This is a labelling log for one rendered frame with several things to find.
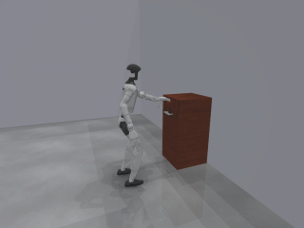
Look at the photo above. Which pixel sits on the drawer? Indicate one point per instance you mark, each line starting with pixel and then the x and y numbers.
pixel 174 113

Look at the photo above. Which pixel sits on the cabinet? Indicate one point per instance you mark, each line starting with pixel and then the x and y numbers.
pixel 185 142

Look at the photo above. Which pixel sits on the robot right hand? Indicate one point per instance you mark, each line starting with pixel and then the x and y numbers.
pixel 133 136

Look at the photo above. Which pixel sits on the humanoid robot head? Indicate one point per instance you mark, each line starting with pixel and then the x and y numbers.
pixel 133 69

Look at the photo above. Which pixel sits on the right robot shin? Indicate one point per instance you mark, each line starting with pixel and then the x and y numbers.
pixel 135 165

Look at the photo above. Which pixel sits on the left robot forearm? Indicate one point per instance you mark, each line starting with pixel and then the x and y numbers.
pixel 151 98

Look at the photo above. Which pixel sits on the left robot upper arm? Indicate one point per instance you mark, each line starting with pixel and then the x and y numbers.
pixel 141 94

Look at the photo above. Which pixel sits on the right robot forearm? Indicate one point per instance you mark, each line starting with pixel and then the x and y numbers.
pixel 127 117

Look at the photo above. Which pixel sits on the robot left hand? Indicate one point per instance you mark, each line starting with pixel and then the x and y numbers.
pixel 163 99

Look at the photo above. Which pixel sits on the right robot upper arm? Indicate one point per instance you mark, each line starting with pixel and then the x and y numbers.
pixel 128 94

